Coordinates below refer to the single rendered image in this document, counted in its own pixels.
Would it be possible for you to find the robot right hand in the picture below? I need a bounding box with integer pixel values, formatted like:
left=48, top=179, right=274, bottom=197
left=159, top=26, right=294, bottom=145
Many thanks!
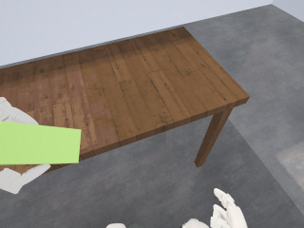
left=210, top=188, right=248, bottom=228

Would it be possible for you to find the sponge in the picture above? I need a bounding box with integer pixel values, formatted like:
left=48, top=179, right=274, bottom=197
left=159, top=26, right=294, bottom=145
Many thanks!
left=0, top=121, right=82, bottom=165

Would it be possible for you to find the table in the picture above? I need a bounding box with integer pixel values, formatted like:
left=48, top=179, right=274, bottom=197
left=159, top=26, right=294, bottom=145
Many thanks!
left=0, top=27, right=250, bottom=189

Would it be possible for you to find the robot left hand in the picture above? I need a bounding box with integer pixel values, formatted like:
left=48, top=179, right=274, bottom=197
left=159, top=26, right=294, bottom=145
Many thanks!
left=0, top=97, right=50, bottom=194

